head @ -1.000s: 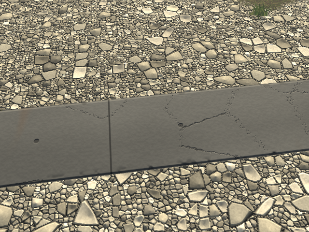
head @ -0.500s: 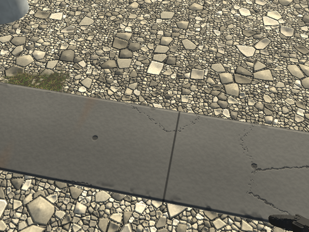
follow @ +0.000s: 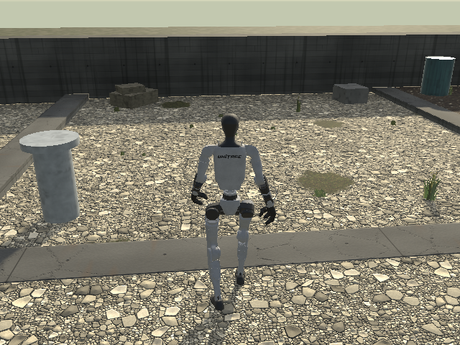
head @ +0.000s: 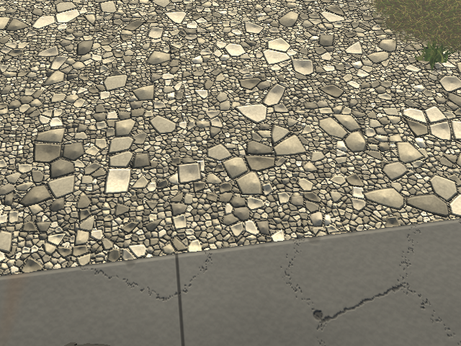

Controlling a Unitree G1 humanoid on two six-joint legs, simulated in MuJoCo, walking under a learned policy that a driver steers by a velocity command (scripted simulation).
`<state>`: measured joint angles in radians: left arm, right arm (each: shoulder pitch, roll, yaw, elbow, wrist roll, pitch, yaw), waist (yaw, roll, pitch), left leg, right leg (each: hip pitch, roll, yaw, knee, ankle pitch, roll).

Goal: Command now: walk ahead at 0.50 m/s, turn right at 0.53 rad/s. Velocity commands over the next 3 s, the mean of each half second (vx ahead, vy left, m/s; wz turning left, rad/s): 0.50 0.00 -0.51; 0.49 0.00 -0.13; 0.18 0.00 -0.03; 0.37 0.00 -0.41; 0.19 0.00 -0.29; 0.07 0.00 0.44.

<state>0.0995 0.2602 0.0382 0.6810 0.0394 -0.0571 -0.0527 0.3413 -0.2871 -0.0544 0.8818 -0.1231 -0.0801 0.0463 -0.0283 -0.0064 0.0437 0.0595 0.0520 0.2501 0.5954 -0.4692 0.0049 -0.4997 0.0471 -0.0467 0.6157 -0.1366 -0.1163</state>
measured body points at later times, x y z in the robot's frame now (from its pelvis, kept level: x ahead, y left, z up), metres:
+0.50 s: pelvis +0.30 +0.02 +0.02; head +0.32 +0.02 +0.47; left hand +0.43 +0.27 -0.11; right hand +0.41 -0.25 -0.08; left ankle +0.38 +0.11 -0.71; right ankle +0.15 -0.07 -0.63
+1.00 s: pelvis +0.57 -0.10 +0.01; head +0.58 -0.11 +0.46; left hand +0.83 +0.06 -0.08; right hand +0.47 -0.32 -0.13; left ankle +0.43 +0.09 -0.64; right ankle +0.61 -0.20 -0.71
